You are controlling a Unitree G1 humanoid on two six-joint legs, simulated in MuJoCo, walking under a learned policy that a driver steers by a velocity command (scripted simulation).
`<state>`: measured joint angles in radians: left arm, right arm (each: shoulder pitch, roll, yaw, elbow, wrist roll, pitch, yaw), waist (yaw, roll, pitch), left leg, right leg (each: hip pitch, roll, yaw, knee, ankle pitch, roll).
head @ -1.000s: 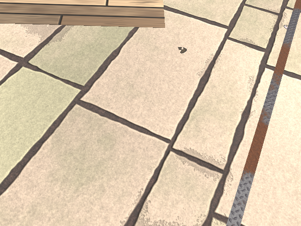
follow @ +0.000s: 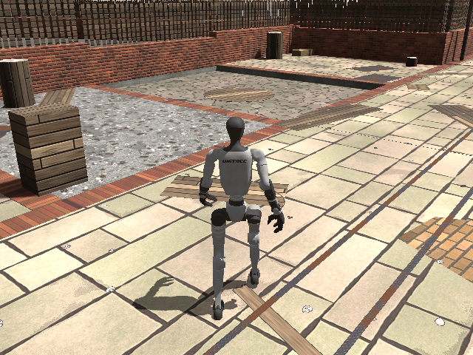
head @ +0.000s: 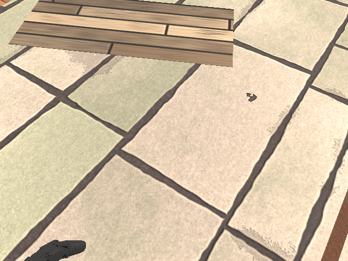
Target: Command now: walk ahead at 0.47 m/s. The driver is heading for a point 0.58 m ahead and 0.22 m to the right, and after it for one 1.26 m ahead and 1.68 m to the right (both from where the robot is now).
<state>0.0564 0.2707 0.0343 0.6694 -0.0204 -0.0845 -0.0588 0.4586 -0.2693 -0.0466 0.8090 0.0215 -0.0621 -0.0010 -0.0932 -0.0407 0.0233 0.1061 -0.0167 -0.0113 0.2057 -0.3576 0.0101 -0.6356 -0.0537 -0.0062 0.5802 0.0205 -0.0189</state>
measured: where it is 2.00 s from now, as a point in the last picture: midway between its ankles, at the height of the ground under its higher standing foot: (185, 210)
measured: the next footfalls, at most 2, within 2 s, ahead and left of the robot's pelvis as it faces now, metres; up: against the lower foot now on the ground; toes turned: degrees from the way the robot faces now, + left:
right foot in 0.06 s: +0.23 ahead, -0.12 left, +0.00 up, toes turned -2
left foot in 0.60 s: +0.50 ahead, +0.10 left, +0.00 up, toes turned -11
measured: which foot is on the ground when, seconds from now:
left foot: down 0.00-0.08, up 0.10-0.58, down 0.60-1.00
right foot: up 0.00-0.04, down 0.06-0.60, up 0.62-1.00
